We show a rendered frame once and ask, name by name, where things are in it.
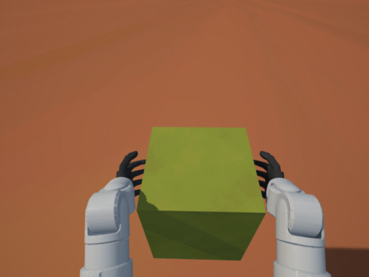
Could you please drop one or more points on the carton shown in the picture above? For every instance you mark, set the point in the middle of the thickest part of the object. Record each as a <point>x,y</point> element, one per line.
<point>200,196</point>

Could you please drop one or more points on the robot right hand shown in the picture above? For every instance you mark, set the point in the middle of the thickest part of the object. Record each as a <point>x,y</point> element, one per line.
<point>273,170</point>

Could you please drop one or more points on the robot left forearm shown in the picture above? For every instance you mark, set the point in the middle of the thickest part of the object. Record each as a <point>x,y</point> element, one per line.
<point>107,230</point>

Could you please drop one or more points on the robot right forearm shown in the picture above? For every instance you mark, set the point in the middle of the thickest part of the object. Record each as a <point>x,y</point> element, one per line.
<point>299,230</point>

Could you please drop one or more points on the robot left hand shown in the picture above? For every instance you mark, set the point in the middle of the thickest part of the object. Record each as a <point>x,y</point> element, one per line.
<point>126,167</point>

